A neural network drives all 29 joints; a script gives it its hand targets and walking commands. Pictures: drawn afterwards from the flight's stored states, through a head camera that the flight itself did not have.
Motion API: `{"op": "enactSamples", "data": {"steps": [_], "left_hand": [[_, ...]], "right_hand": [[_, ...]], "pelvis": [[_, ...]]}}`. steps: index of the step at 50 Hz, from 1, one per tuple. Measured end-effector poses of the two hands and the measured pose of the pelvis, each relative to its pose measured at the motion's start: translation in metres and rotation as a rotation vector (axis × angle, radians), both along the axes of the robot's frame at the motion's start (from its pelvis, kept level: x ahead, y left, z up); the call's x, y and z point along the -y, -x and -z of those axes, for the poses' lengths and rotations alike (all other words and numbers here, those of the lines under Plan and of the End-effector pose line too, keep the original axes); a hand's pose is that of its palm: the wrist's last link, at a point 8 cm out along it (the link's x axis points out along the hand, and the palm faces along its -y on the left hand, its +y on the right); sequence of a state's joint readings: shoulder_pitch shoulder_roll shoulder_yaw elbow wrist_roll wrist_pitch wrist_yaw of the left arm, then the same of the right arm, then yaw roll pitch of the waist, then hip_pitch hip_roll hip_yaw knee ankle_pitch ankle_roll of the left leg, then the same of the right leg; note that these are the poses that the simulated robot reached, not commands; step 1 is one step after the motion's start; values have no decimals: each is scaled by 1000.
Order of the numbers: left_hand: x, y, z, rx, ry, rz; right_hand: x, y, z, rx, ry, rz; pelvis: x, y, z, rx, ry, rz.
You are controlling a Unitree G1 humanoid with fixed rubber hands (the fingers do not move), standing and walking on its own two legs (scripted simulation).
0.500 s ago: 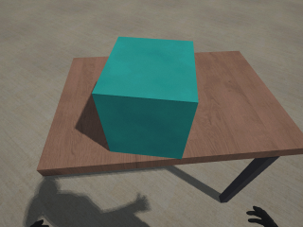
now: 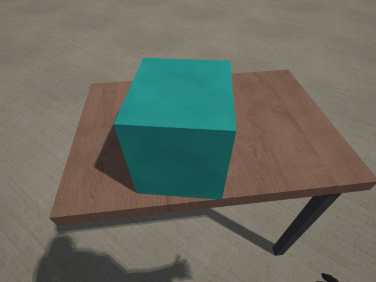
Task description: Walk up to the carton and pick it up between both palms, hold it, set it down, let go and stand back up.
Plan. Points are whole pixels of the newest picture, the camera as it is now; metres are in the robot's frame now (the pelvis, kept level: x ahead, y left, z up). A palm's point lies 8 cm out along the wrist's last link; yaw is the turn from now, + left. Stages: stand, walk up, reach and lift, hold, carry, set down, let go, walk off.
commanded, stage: walk up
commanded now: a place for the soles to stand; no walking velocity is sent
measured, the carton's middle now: (182, 128) +0.47 +0.01 +0.07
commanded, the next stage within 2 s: reach and lift in 0.94 s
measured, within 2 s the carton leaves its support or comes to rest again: neither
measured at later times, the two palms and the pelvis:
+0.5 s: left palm out of the picture +0.10 +0.30 -0.10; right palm out of the picture +0.08 -0.33 -0.11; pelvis +0.01 -0.01 +0.00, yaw +0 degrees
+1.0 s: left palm out of the picture +0.12 +0.30 -0.10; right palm out of the picture +0.10 -0.33 -0.11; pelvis +0.02 -0.01 +0.00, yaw +1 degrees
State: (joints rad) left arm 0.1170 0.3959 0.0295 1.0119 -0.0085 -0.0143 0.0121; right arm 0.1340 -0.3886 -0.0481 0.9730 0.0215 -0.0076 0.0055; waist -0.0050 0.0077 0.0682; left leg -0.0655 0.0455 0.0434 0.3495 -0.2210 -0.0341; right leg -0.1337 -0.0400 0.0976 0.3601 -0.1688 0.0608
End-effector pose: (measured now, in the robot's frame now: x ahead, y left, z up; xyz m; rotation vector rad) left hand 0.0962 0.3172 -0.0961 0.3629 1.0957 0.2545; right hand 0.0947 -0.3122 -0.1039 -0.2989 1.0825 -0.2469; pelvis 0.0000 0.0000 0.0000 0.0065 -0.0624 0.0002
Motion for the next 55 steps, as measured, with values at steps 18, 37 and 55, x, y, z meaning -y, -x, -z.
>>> {"op": "enactSamples", "data": {"steps": [18,37,55], "left_hand": [[14,6,3,-20,6,-20],[21,-8,4,-17,17,-16],[24,-80,-9,7,-27,27]], "right_hand": [[14,20,7,-60,11,15],[15,7,6,-52,17,6],[9,-64,-2,167,-4,-48]], "pelvis": [[13,-7,0,-6,1,-8],[15,-16,0,-10,5,-6],[15,-2,15,9,15,-42]]}}
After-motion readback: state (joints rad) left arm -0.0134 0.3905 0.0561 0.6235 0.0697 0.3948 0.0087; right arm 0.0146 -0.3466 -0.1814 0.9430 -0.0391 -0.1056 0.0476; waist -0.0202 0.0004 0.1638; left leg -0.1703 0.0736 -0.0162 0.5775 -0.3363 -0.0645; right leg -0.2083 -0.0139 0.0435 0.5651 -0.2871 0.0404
